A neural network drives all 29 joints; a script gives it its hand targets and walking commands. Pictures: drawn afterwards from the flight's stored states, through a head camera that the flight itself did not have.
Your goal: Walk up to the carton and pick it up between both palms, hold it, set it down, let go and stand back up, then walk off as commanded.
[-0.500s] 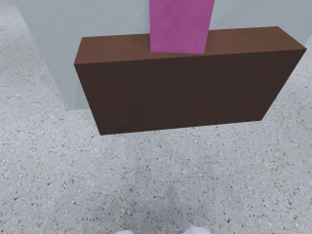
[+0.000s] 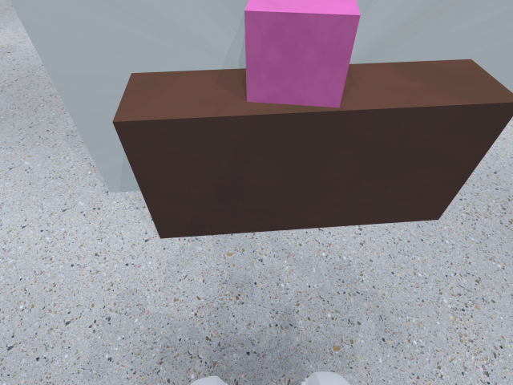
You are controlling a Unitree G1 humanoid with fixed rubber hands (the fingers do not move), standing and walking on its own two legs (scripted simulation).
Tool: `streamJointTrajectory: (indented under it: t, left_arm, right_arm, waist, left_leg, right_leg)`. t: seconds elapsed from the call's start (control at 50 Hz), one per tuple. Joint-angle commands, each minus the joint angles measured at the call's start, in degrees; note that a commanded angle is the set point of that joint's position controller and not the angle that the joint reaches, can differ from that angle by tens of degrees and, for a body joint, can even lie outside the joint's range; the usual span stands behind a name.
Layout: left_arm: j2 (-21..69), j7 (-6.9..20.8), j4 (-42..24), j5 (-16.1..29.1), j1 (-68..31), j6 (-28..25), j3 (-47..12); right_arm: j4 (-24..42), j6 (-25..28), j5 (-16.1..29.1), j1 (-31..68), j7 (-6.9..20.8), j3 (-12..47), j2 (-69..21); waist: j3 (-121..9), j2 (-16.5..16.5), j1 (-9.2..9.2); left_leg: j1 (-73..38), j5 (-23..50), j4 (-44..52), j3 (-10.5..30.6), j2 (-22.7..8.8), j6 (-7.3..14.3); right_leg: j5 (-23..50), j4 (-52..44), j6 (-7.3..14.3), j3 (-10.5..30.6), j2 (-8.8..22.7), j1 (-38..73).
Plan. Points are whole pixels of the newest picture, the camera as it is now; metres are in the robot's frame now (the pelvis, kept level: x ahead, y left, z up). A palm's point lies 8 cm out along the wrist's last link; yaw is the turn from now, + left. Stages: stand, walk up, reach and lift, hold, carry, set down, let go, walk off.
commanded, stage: walk up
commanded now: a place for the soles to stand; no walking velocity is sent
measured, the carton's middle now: (297, 48) +1.06 -0.11 +0.05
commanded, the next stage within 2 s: none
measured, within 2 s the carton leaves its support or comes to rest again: neither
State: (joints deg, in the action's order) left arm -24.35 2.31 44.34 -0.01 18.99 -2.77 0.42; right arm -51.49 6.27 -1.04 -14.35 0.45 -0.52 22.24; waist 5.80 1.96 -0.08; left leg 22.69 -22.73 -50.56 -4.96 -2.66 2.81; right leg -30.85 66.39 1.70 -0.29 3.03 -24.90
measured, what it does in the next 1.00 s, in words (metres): walks ahead: right foot, then left foot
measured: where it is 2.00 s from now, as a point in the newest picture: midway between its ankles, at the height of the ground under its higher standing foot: outside the picture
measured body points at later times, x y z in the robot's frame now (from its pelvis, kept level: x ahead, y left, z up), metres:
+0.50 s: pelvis +0.09 -0.04 +0.00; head +0.10 -0.03 +0.45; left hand +0.15 +0.28 -0.11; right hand +0.18 -0.35 -0.11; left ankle +0.15 +0.07 -0.69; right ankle +0.08 -0.16 -0.66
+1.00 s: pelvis +0.17 -0.05 -0.01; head +0.19 -0.05 +0.44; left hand +0.21 +0.26 -0.12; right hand +0.28 -0.36 -0.12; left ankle +0.25 +0.05 -0.69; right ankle +0.16 -0.18 -0.67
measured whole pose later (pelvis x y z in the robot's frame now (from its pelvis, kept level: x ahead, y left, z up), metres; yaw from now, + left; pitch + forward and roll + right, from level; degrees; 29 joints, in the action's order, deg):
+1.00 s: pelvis +0.17 -0.05 -0.01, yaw +4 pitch -2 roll -1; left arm -23.0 0.6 46.1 0.0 18.8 -4.2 0.4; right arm -52.4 4.0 -1.0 -12.7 0.6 -0.6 22.7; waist 5.0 -0.8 -0.1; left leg 31.2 -19.7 -53.2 -3.0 -1.1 2.7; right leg -32.0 62.5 1.4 -3.0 3.1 -24.7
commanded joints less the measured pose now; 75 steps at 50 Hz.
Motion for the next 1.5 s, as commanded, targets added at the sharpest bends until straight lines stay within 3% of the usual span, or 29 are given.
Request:
streamJointTrajectory:
  t: [0.0, 0.04, 0.08, 0.1, 0.12, 0.14, 0.2, 0.28, 0.34, 0.36, 0.38, 0.44, 0.58, 0.62, 0.64, 0.66, 0.68, 0.8, 0.88, 0.92, 0.96, 1.1, 1.14, 1.16, 1.26, 1.3, 1.36, 1.44, 1.48]
  left_arm:
    - [-14.5, 0.2, -1.7, -0.9, -1.3, -1.2, 7.5]
    - [-13.9, -0.1, -0.4, -0.8, 3.1, -1.9, 7.6]
    - [-15.1, -1.4, 4.2, -1.5, 17.0, -3.3, 9.3]
    - [-21.9, -2.1, 4.6, -2.2, 21.6, -3.9, 10.6]
    - [-24.5, -2.3, 2.4, -1.1, 14.9, -4.0, 10.5]
    - [-24.3, -2.6, 0.7, -0.5, 8.9, -3.9, 9.9]
    - [-19.5, -2.9, 0.5, -0.3, 5.5, -3.5, 8.9]
    - [-19.1, -2.2, -1.1, -1.2, 4.4, -3.4, 8.5]
    - [-15.8, -1.6, -2.6, -0.7, -2.4, -2.3, 6.6]
    - [-12.3, -1.2, -2.9, -0.3, -2.9, -2.2, 5.4]
    - [-9.1, -1.0, -4.2, -0.2, -4.0, -2.3, 4.7]
    - [-15.0, -2.0, -3.8, -1.2, -9.2, -1.7, 5.5]
    - [-14.0, -0.8, 0.2, -0.6, 2.1, -2.6, 7.3]
    - [-14.4, -2.1, 4.8, -1.1, 15.8, -4.0, 8.6]
    - [-21.2, -2.9, 5.6, -2.0, 21.2, -4.7, 10.1]
    - [-24.6, -3.0, 3.7, -0.7, 14.9, -4.8, 10.1]
    - [-24.2, -3.3, 1.9, -0.2, 9.4, -4.7, 9.6]
    - [-18.2, -4.0, 0.9, -0.8, 5.7, -4.2, 7.9]
    - [-14.4, -3.7, -0.8, -0.2, -2.9, -3.1, 5.0]
    - [-9.5, -3.6, -1.8, 0.5, -2.4, -2.9, 3.8]
    - [-13.8, -4.4, -1.3, -0.1, -5.9, -1.5, 4.8]
    - [-12.1, -3.7, 4.8, -1.3, 8.5, -3.0, 6.4]
    - [-21.2, -4.3, 4.7, -2.2, 9.0, -3.7, 8.2]
    - [-23.6, -4.4, 3.3, -1.7, 4.2, -3.7, 8.5]
    - [-14.6, -4.0, 1.2, -1.1, -7.2, -2.7, 5.2]
    - [-9.7, -4.0, 1.1, -0.4, -6.0, -1.9, 4.4]
    - [-11.4, -4.3, 2.9, -0.4, -3.5, -2.3, 4.5]
    - [-17.2, -4.2, 4.3, -1.5, 1.4, -4.1, 6.0]
    - [-18.5, -4.3, 3.5, -0.9, -1.1, -3.6, 6.3]
  right_arm:
    - [4.6, 0.2, 0.0, -1.4, -0.4, -8.1, 23.3]
    - [5.4, -0.6, 0.0, 1.2, 0.0, -7.9, 22.8]
    - [6.8, -1.8, -0.2, 6.0, 0.2, -6.1, 16.7]
    - [9.2, -1.9, 1.1, 8.5, 0.3, -4.2, 9.6]
    - [10.1, -2.0, 0.4, 12.5, -0.5, -5.1, 13.6]
    - [8.1, -1.7, 0.6, 11.3, -0.8, -5.5, 16.7]
    - [3.7, -0.3, 1.0, 1.9, -0.4, -5.7, 16.2]
    - [5.9, 0.7, 1.2, 4.0, 0.3, -5.2, 13.9]
    - [1.6, 1.5, 0.8, -7.8, 0.0, -6.3, 14.5]
    - [0.0, 1.8, 0.7, -14.4, -0.7, -7.6, 18.2]
    - [0.9, 2.0, 0.2, -17.6, -1.4, -9.3, 24.4]
    - [2.3, 0.4, 0.9, -8.5, -1.6, -8.8, 23.6]
    - [4.8, -0.9, 0.0, 0.5, 0.1, -7.7, 22.3]
    - [6.4, -2.2, -0.1, 6.1, 0.6, -6.1, 16.8]
    - [8.6, -2.3, 1.1, 8.1, 0.7, -4.2, 9.6]
    - [9.5, -2.5, 0.4, 11.4, -0.1, -4.9, 13.1]
    - [7.9, -2.2, 0.4, 11.1, -0.5, -5.3, 16.0]
    - [6.0, -0.5, 1.1, 5.7, 0.1, -4.9, 12.5]
    - [0.6, -0.1, 1.0, -6.7, -0.7, -5.7, 13.3]
    - [1.5, -0.2, 0.6, -10.4, -1.7, -8.1, 22.8]
    - [2.2, -1.3, 1.5, -5.5, -1.4, -7.8, 22.0]
    - [5.3, -3.5, 0.3, 7.5, -0.3, -5.9, 17.2]
    - [7.5, -4.1, 0.7, 10.7, -0.5, -4.2, 10.4]
    - [6.5, -4.0, 0.3, 12.3, -1.1, -5.0, 14.4]
    - [0.2, -1.2, 0.7, -3.4, -0.6, -6.0, 15.0]
    - [1.1, -0.9, 0.3, -2.5, -1.2, -6.6, 20.0]
    - [1.6, -1.9, 0.5, 1.5, -1.5, -5.8, 19.4]
    - [4.0, -2.5, 1.5, 9.1, -1.1, -3.5, 11.7]
    - [3.4, -2.2, 1.0, 7.7, -1.2, -3.7, 12.7]
  waist:
    - [2.6, -14.1, 2.27]
    - [-1.0, -15.0, -0.03]
    - [-8.3, -2.4, -8.63]
    - [-9.3, 17.8, -11.55]
    - [-4.0, 9.0, -10.34]
    - [-0.2, 1.0, -6.70]
    - [-7.1, 2.6, -2.32]
    - [-10.0, 7.7, -3.84]
    - [-15.8, 2.2, 3.30]
    - [-19.5, -9.9, 7.20]
    - [-17.1, -21.2, 9.53]
    - [-0.1, -5.9, 5.57]
    - [0.3, -14.4, 0.25]
    - [-6.6, -4.6, -8.13]
    - [-8.9, 15.6, -10.98]
    - [-4.3, 8.3, -9.22]
    - [-0.7, 0.6, -6.35]
    - [-10.0, 6.4, -4.11]
    - [-15.8, 2.5, 3.50]
    - [-17.3, -18.9, 6.26]
    - [-5.8, -9.1, 4.45]
    - [-4.6, -9.5, -3.81]
    - [-3.5, 13.1, -5.28]
    - [0.8, 6.6, -5.12]
    - [-8.4, 2.6, 4.16]
    - [-9.9, -13.7, 3.55]
    - [-7.7, -8.6, 1.10]
    - [-8.6, 6.1, -2.74]
    - [-7.7, 4.6, -1.51]
  left_leg:
    - [2.3, -25.9, 31.8, 29.4, -15.9, 13.2]
    - [3.5, -20.5, 26.2, 24.4, -14.4, 11.8]
    - [16.7, -15.2, 0.5, 11.4, -6.0, 5.9]
    - [30.7, -14.1, -22.6, 0.7, 3.8, 0.0]
    - [36.6, -9.5, -25.8, 10.2, 4.2, -0.4]
    - [35.5, -4.9, -26.7, 11.8, 1.5, -0.5]
    - [29.5, -2.5, -17.4, 8.3, -2.2, -0.4]
    - [20.3, -5.1, -3.0, 3.9, -1.6, -0.2]
    - [-8.0, 4.1, 12.0, -0.3, 3.0, 1.1]
    - [-22.8, -5.2, 17.5, 11.6, -0.3, 3.2]
    - [-30.8, -16.8, 28.9, 47.3, -14.8, 10.4]
    - [-15.2, -17.3, 33.3, 48.7, -20.7, 16.6]
    - [4.0, -19.0, 26.0, 26.3, -14.3, 12.5]
    - [17.1, -13.0, 2.0, 12.9, -5.9, 6.4]
    - [30.0, -11.6, -21.9, 2.2, 3.9, 0.4]
    - [37.5, -8.8, -24.7, 9.4, 4.2, -0.2]
    - [36.6, -5.6, -25.3, 11.3, 1.4, -0.4]
    - [23.8, -6.1, -7.2, 5.1, -2.2, -0.4]
    - [-8.8, 10.3, 10.9, 0.8, 3.3, 2.0]
    - [-21.6, 9.2, 24.0, 42.4, -14.9, 12.0]
    - [-11.3, -1.6, 27.9, 44.2, -18.6, 16.0]
    - [14.0, -13.7, 15.6, 20.1, -9.3, 7.1]
    - [29.4, -12.9, -11.9, 4.0, 4.1, -1.0]
    - [27.7, -10.8, -13.5, 9.4, 0.9, -0.8]
    - [-5.0, 1.2, 9.1, 7.8, 0.9, 1.4]
    - [-11.5, -0.7, 24.1, 39.3, -12.6, 9.3]
    - [-8.3, 8.2, 20.2, 36.6, -13.4, 12.5]
    - [14.0, 8.4, -3.2, 6.9, 1.6, 0.5]
    - [13.5, 1.3, -1.8, 4.7, 1.0, -0.1]
  right_leg:
    - [-2.0, -8.7, -0.4, -1.0, 1.9, -9.9]
    - [2.0, -18.2, 0.6, -2.9, 1.1, -1.0]
    - [2.6, -31.9, 0.7, -1.1, -2.5, 23.1]
    - [-18.8, -46.0, 3.5, 28.3, 11.8, 27.6]
    - [-24.3, -57.3, 8.6, 51.1, 20.6, 19.9]
    - [-21.7, -56.8, 10.4, 51.4, 22.6, 16.9]
    - [10.3, -40.8, 13.4, 28.9, 19.0, 24.2]
    - [19.9, -37.1, 16.5, 20.0, 19.2, 19.8]
    - [16.9, -23.6, 10.2, 7.5, 13.2, 3.6]
    - [16.6, -8.1, 5.7, -0.2, 6.8, -8.6]
    - [5.6, 5.6, 0.8, -3.6, -3.1, -27.3]
    - [-4.8, 6.9, -0.4, 3.2, 2.5, -29.2]
    - [-0.4, -16.4, 1.1, -1.8, 1.0, -2.9]
    - [3.1, -32.2, 1.2, -0.9, -2.3, 21.6]
    - [-15.3, -45.9, 3.5, 28.0, 11.5, 28.2]
    - [-16.1, -54.6, 8.4, 49.9, 20.9, 22.0]
    - [-11.7, -53.8, 10.7, 50.7, 23.2, 18.6]
    - [38.0, -34.1, 16.1, 19.6, 19.3, 22.5]
    - [40.1, -18.9, 8.0, 4.9, 11.6, 3.4]
    - [12.2, 3.5, -0.4, -3.5, -2.6, -18.5]
    - [-8.5, 3.5, -0.5, 0.9, -0.1, -20.0]
    - [4.1, -24.7, 2.9, -1.5, -1.9, 9.9]
    - [-21.1, -49.1, 8.8, 37.4, 17.0, 11.2]
    - [-18.8, -51.5, 13.3, 43.4, 21.8, 5.4]
    - [13.5, -25.9, 6.9, 11.4, 9.6, -5.2]
    - [4.1, -8.5, -0.3, -0.9, -1.4, -13.8]
    - [-0.8, -16.2, 0.8, 0.8, -0.5, -8.7]
    - [13.0, -35.0, 9.0, 22.2, 11.6, 12.1]
    - [20.9, -33.6, 13.0, 25.3, 16.0, 11.3]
